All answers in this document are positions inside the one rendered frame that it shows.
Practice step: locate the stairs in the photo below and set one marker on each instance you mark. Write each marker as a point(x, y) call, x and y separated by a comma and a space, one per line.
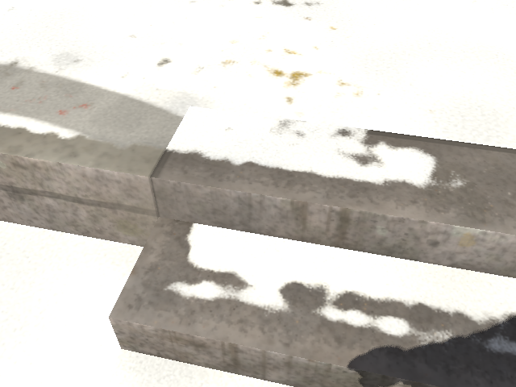
point(237, 289)

